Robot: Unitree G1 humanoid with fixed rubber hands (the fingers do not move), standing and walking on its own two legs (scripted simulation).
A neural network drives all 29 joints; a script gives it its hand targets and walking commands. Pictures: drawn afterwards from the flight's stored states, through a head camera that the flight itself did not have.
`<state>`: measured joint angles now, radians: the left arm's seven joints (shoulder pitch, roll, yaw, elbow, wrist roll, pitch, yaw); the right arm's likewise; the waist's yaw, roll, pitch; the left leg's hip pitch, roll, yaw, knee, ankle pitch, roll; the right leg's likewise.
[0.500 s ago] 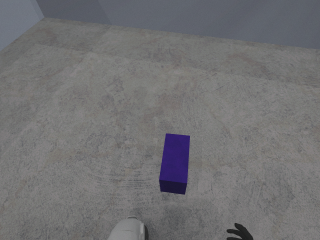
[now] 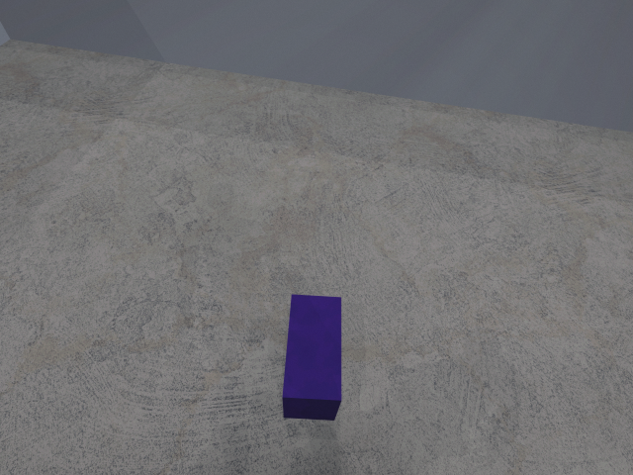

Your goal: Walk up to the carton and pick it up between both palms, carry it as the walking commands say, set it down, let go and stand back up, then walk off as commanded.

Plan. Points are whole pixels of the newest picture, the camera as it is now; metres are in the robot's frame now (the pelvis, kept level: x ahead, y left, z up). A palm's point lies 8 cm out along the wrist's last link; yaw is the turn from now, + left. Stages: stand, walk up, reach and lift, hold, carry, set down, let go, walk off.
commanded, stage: walk up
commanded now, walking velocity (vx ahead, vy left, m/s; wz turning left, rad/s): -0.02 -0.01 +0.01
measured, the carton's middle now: (312, 356) +0.50 -0.04 -0.67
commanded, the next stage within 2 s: stand in 0.52 s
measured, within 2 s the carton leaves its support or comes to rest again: neither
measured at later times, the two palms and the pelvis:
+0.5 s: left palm out of the picture -0.01 +0.21 -0.13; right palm out of the picture +0.02 -0.31 -0.13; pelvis -0.02 -0.05 +0.00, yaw +1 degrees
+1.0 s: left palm out of the picture +0.11 +0.19 -0.13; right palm out of the picture +0.12 -0.26 -0.13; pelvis -0.05 -0.04 -0.02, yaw +1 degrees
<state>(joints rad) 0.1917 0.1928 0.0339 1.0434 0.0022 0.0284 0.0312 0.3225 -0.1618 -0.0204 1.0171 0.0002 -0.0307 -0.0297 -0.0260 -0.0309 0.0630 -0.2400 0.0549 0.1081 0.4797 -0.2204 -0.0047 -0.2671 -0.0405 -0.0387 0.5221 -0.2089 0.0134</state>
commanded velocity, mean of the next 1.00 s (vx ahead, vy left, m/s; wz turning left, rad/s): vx -0.02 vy -0.03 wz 0.00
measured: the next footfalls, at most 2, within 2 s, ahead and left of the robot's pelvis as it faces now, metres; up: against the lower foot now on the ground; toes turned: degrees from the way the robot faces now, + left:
left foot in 0.66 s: -0.01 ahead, +0.08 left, +0.00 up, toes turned -1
